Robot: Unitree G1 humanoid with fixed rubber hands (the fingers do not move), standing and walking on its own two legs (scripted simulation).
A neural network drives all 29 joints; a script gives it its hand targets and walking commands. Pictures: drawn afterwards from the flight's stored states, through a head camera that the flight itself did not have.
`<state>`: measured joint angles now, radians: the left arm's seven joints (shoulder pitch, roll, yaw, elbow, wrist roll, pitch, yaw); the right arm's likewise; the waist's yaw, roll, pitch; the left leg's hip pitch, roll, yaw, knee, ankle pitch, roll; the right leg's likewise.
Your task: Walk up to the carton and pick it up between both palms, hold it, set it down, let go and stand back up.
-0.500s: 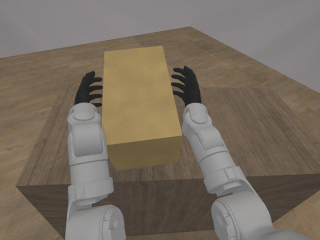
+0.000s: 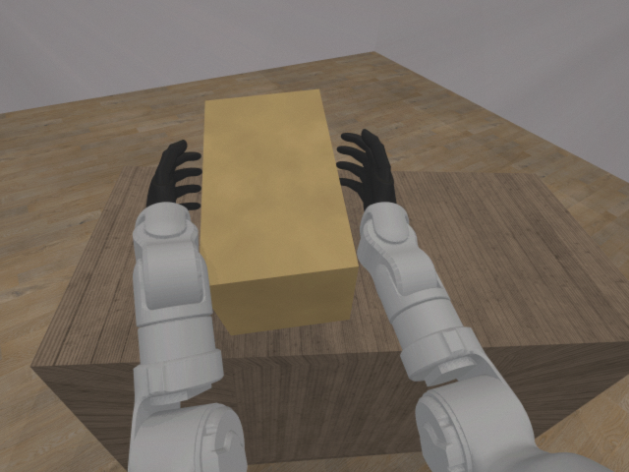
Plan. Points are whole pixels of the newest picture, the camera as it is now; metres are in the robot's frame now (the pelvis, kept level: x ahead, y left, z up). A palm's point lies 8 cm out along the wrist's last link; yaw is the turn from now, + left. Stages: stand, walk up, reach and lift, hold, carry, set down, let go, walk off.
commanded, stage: hold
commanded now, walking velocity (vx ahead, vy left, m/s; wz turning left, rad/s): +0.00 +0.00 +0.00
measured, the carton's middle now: (276, 208) +0.41 +0.01 +0.13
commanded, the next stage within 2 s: none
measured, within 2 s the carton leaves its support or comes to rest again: neither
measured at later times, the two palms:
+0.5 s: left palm (167, 209) +0.36 +0.13 +0.18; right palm (376, 197) +0.36 -0.11 +0.19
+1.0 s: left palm (167, 209) +0.36 +0.13 +0.18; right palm (376, 197) +0.36 -0.11 +0.19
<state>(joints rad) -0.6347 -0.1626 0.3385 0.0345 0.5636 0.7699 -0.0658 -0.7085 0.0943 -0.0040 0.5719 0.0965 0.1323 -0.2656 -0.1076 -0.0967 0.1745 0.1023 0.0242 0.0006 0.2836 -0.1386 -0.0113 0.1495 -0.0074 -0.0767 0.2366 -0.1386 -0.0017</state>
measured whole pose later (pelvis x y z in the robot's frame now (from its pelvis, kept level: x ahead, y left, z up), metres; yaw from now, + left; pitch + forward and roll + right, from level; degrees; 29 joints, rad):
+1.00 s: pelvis +0.00 +0.00 +0.00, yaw +0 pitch -14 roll -1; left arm -0.63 -0.17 0.34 0.03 0.56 0.77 -0.07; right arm -0.70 0.09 0.00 0.57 0.09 0.13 -0.27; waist -0.11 -0.10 0.17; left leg 0.11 0.02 0.00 0.28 -0.14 -0.01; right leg 0.15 -0.01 -0.08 0.24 -0.14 0.00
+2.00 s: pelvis +0.00 +0.00 +0.00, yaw +0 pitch -14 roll +0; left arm -0.63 -0.17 0.34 0.04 0.56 0.77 -0.07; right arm -0.71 0.10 -0.01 0.58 0.09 0.13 -0.26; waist -0.11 -0.10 0.17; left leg 0.11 0.02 0.00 0.28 -0.14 -0.01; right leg 0.15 -0.01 -0.08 0.24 -0.14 0.00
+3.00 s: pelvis +0.00 +0.00 +0.00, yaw +0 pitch -14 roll +0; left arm -0.63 -0.17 0.34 0.03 0.56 0.77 -0.07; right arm -0.71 0.10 -0.01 0.58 0.09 0.12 -0.26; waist -0.11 -0.10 0.17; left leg 0.11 0.03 0.01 0.28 -0.14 -0.01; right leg 0.15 -0.01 -0.08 0.23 -0.14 0.00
